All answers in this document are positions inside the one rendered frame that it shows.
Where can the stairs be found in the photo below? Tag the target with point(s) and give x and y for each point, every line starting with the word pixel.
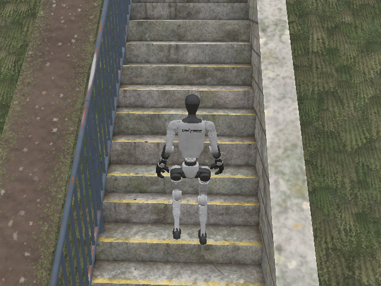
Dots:
pixel 176 48

